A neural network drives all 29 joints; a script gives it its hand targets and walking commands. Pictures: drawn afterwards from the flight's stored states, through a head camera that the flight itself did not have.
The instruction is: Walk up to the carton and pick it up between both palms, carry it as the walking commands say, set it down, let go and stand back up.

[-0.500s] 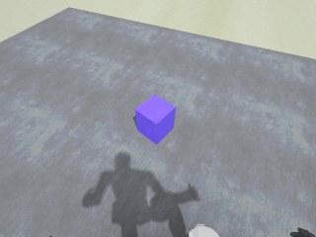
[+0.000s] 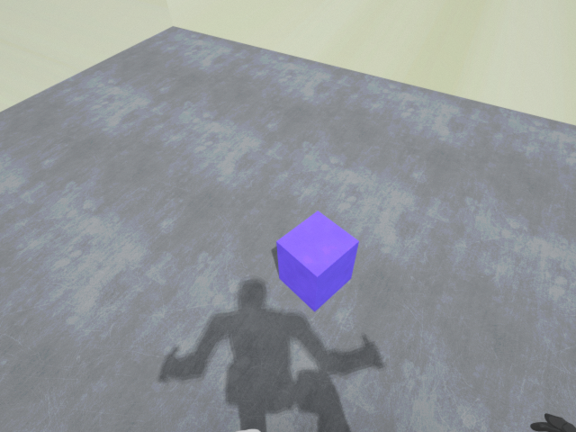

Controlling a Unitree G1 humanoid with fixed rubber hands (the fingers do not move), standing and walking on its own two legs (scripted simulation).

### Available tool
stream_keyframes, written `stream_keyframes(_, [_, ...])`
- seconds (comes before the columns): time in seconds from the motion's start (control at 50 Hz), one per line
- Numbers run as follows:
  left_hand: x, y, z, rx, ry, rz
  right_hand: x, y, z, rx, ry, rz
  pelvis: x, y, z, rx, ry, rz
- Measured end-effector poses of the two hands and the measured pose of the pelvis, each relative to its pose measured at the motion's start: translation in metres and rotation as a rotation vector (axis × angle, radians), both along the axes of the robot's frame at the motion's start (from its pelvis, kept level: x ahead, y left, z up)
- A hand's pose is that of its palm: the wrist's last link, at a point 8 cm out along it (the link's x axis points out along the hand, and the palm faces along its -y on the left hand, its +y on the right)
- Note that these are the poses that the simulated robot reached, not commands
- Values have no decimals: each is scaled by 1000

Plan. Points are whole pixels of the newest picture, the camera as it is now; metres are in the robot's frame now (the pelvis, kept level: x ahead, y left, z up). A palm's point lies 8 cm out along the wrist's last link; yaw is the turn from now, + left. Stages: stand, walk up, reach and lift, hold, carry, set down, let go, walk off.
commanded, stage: walk up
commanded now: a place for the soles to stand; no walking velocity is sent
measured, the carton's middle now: (316, 261) +0.80 +0.00 -0.64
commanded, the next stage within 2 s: none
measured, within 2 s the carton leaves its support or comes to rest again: neither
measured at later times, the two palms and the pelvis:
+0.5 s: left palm (105, 325) +0.27 +0.34 -0.05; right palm (550, 389) +0.23 -0.34 -0.09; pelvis +0.17 +0.00 +0.00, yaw -1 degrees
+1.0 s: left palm (144, 274) +0.40 +0.34 -0.10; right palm (513, 309) +0.36 -0.32 -0.09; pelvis +0.28 +0.02 -0.01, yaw -3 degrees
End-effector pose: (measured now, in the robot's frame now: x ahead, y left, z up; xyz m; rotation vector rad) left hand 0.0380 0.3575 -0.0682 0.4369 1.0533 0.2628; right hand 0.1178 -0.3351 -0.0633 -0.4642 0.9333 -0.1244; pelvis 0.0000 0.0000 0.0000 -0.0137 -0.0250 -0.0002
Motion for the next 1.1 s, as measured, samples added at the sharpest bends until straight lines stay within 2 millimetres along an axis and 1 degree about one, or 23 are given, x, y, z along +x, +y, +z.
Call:
stream_keyframes(0.04, [14,4,-13,-16,19,-2,20,4,3,-28,-43,-5,15,8,-6,11,-3,-2])
stream_keyframes(0.08, [36,1,-21,-34,26,-21,30,6,9,-39,-63,-33,28,12,-5,16,-3,-5])
stream_keyframes(0.14, [73,-8,-23,-67,15,-59,33,6,16,-49,-49,-81,48,14,1,23,0,-14])
stream_keyframes(0.2, [108,-16,-21,-89,14,-97,32,3,17,-52,-19,-112,68,15,5,23,4,-21])
stream_keyframes(0.24, [132,-21,-17,-92,6,-119,31,-2,14,-50,8,-130,82,13,6,23,5,-24])
stream_keyframes(0.3, [172,-27,-10,-77,-23,-147,32,-10,4,-38,52,-158,103,8,4,24,4,-27])
stream_keyframes(0.34, [199,-30,-5,-51,-57,-162,37,-16,-7,-27,79,-168,120,2,-1,27,2,-28])
stream_keyframes(0.38, [220,-30,-1,-20,-99,-158,48,-18,-20,-16,102,-165,134,-4,-7,15,-2,-26])
stream_keyframes(0.4, [226,-29,2,-10,-113,-151,56,-16,-24,-8,109,-161,140,-5,-8,13,-3,-24])
stream_keyframes(0.44, [232,-25,9,6,-120,-129,78,-10,-27,9,106,-143,151,-5,-5,10,-4,-20])
stream_keyframes(0.5, [232,-15,17,26,-96,-93,113,0,-26,29,92,-102,169,-2,0,9,0,-16])
stream_keyframes(0.56, [230,-3,18,33,-63,-66,145,9,-21,37,87,-67,187,3,4,13,4,-14])
stream_keyframes(0.6, [230,6,14,27,-38,-47,167,15,-16,30,76,-50,199,9,4,14,4,-14])
stream_keyframes(0.64, [232,16,5,18,-13,-29,188,20,-12,9,54,-41,213,17,0,14,1,-18])
stream_keyframes(0.68, [241,22,-9,5,10,-24,205,22,-11,-25,20,-45,226,25,-8,14,-3,-23])
stream_keyframes(0.7, [247,22,-16,-3,21,-24,211,22,-10,-38,6,-53,231,28,-10,15,-4,-25])
stream_keyframes(0.76, [273,12,-27,-33,37,-47,220,21,-1,-58,-14,-99,245,30,-7,15,-7,-34])
stream_keyframes(0.82, [301,0,-31,-61,34,-80,222,16,6,-76,-6,-137,258,29,-4,13,-4,-39])
stream_keyframes(0.86, [317,-7,-31,-71,28,-91,222,11,6,-83,7,-149,265,27,-3,9,-3,-40])
stream_keyframes(0.9, [331,-12,-32,-69,16,-95,225,6,1,-81,23,-155,270,23,-6,5,-4,-39])
stream_keyframes(0.96, [347,-16,-35,-48,-6,-96,233,4,-15,-60,43,-163,278,17,-14,7,-7,-45])
stream_keyframes(1.02, [363,-20,-32,-47,-18,-100,241,15,-28,-21,63,-175,285,16,-13,17,-7,-52])
stream_keyframes(1.1, [386,-27,-25,-55,-39,-101,253,26,-35,16,77,-160,294,16,-8,19,-2,-52])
